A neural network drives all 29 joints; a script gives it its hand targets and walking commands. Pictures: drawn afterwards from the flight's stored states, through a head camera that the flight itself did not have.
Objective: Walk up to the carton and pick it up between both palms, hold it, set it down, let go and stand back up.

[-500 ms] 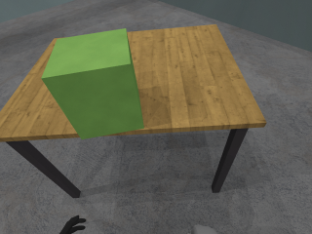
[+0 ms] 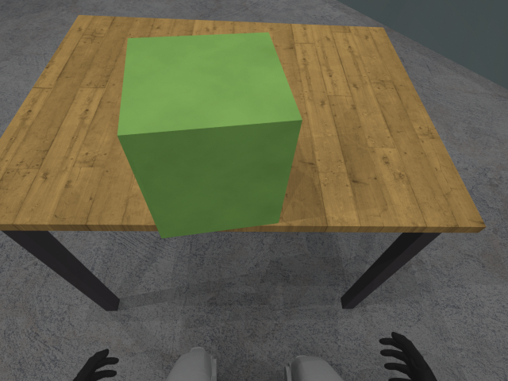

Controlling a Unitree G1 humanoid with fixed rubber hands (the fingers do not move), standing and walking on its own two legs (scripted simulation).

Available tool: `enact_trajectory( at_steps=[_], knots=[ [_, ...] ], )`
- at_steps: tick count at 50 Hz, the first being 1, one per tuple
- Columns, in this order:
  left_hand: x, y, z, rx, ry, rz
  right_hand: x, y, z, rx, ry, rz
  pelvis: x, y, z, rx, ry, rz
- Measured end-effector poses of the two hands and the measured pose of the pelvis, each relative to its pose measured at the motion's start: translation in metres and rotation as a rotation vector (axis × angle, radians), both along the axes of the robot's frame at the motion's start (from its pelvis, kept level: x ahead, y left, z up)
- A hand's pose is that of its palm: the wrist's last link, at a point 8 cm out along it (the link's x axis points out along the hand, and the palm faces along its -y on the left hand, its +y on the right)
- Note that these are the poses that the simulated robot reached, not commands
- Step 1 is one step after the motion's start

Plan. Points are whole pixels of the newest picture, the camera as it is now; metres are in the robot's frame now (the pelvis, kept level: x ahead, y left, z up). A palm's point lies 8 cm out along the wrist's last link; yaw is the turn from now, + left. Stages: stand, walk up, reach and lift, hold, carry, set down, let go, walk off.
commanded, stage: walk up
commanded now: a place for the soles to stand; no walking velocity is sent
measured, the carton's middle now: (211, 141) +0.46 +0.09 +0.09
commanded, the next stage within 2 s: none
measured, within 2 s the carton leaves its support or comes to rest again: neither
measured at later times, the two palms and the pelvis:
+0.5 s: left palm out of the picture +0.11 +0.24 -0.08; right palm out of the picture +0.07 -0.27 -0.09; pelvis -0.01 -0.01 +0.02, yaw -1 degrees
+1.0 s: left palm out of the picture +0.05 +0.31 -0.11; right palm (394, 370) +0.15 -0.21 -0.09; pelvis +0.05 +0.03 +0.01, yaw +5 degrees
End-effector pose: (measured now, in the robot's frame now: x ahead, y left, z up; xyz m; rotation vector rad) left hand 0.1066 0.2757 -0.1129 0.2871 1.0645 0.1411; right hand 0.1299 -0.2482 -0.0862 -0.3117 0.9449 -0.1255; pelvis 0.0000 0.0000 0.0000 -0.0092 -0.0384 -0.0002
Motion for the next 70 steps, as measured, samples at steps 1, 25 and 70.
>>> enact_trajectory(
  at_steps=[1, 25, 70],
  knots=[
    [0.004, -0.002, 0.001, -0.002, -0.004, -0.009, -0.003, -0.003, 0.000, -0.005, 0.001, -0.007, -0.001, 0.000, 0.001, 0.001, 0.003, -0.003],
    [0.007, -0.040, 0.028, -0.068, -0.062, -0.029, -0.064, -0.026, -0.004, 0.051, 0.084, -0.087, -0.007, -0.015, 0.016, 0.013, 0.012, -0.012],
    [0.074, 0.013, 0.038, -0.041, -0.062, 0.030, 0.050, 0.041, -0.012, 0.109, 0.107, -0.024, 0.087, 0.037, 0.022, 0.017, 0.014, 0.051]
  ],
)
